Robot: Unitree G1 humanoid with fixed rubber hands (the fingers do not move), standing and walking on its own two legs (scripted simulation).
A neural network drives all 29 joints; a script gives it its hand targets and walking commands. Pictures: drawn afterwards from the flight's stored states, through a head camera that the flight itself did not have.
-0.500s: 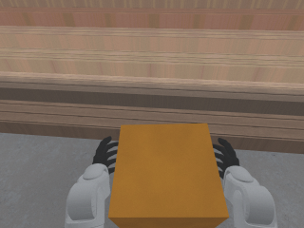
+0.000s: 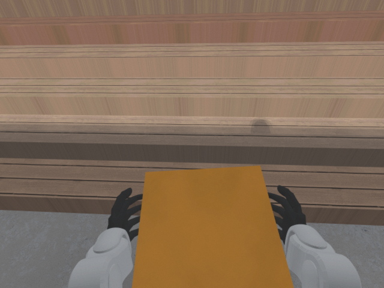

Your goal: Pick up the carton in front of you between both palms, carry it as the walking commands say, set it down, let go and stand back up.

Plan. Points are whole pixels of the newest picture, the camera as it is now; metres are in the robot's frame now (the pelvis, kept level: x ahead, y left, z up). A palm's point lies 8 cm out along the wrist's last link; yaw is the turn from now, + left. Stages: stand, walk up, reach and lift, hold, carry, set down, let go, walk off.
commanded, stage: carry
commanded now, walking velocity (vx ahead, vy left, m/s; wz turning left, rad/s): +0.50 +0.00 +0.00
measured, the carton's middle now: (206, 247) +0.22 -0.01 +0.02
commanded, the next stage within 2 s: none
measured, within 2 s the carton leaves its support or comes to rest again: neither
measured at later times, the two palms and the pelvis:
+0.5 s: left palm (137, 100) +0.59 +0.16 +0.14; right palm (247, 94) +0.59 -0.15 +0.14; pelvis +0.31 +0.01 +0.01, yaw -1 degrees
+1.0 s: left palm (152, 51) +0.98 +0.16 +0.14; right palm (229, 49) +0.96 -0.15 +0.14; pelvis +0.63 +0.01 +0.01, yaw +2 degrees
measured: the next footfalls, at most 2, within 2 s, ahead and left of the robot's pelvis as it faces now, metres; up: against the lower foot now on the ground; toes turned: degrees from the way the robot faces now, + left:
left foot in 0.50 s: +0.50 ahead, +0.10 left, +0.00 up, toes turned +7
right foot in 1.12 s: +0.93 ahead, -0.11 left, +0.15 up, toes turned +5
